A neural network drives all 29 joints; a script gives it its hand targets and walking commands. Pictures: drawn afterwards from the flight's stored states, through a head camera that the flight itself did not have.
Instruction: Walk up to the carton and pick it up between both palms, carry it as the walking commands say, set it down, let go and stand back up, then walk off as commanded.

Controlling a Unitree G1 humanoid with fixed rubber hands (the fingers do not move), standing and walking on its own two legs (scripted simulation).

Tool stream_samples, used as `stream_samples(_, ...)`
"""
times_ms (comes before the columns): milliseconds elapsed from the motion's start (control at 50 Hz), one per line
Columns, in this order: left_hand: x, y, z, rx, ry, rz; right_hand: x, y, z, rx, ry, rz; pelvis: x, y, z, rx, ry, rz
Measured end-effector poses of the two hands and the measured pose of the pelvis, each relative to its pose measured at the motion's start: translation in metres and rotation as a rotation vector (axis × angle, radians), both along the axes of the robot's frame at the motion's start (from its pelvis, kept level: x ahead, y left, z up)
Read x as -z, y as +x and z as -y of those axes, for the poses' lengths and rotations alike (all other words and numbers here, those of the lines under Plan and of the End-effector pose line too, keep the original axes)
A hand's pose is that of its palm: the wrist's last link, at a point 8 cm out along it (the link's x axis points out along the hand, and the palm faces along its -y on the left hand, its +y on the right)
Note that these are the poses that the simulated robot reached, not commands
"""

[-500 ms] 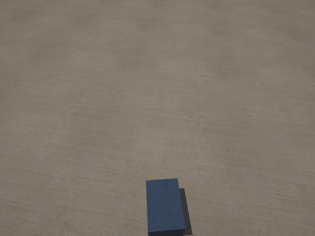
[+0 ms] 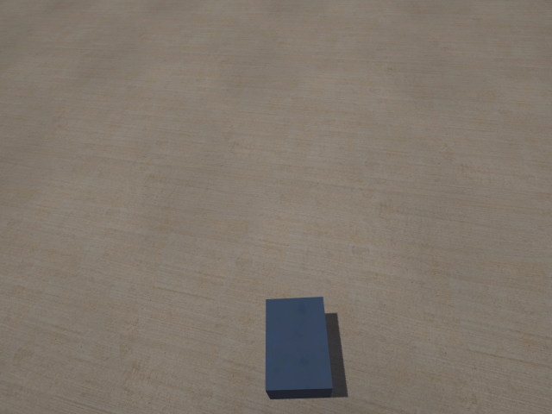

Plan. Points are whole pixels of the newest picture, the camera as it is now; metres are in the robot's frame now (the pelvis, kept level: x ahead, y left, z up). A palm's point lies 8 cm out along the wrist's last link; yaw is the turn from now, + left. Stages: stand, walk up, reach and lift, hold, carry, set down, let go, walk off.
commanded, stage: walk up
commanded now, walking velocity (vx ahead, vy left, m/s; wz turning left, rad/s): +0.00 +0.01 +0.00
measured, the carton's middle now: (297, 347) +0.41 +0.01 -0.69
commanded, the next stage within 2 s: none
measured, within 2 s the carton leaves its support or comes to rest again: neither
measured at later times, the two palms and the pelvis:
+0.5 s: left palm out of the picture +0.02 +0.23 -0.13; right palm out of the picture +0.05 -0.22 -0.14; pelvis +0.02 +0.00 +0.01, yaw +0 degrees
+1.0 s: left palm out of the picture -0.03 +0.22 -0.14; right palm out of the picture -0.02 -0.19 -0.13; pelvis -0.02 +0.01 +0.01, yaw +1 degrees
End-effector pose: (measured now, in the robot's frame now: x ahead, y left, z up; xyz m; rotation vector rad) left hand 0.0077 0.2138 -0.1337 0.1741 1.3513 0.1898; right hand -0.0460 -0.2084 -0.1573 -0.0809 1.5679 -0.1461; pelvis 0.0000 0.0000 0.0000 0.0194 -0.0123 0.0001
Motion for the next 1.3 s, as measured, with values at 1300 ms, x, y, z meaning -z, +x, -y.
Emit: stream_samples(1300, -0.004, -0.074, 0.004, -0.071, -0.079, -0.173, -0.021, 0.002, -0.025, -0.025, 0.023, 0.070, -0.016, -0.009, -0.007, 0.004, -0.015, 0.026)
